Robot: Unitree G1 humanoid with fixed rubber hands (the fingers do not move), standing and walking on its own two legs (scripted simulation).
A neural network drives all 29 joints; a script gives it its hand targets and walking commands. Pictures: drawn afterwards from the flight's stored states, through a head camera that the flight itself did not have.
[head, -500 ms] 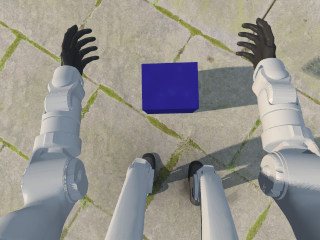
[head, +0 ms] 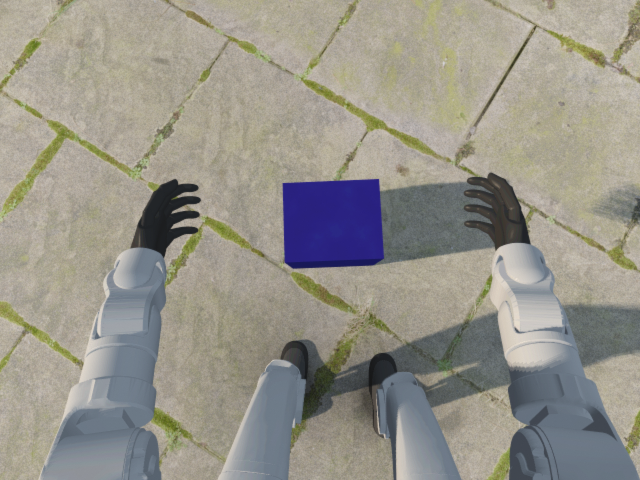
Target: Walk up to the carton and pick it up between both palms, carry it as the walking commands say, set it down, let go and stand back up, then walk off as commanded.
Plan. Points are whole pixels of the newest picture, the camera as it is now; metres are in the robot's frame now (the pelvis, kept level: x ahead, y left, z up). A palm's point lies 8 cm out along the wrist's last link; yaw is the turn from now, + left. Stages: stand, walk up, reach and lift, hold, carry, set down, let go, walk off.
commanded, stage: let go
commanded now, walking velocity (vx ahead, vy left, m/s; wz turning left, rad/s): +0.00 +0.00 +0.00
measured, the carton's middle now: (332, 228) +0.48 +0.03 -0.60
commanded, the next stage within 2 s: stand in 0.96 s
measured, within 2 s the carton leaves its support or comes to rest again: neither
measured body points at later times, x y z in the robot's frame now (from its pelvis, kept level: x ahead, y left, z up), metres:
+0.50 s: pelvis +0.05 -0.01 +0.07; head +0.11 -0.01 +0.52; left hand +0.23 +0.22 -0.01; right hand +0.25 -0.25 -0.01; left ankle +0.04 +0.11 -0.67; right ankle +0.03 -0.13 -0.67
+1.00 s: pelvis +0.05 -0.01 +0.07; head +0.06 -0.01 +0.52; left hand +0.22 +0.23 +0.00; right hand +0.22 -0.25 -0.01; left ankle +0.04 +0.11 -0.67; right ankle +0.03 -0.13 -0.67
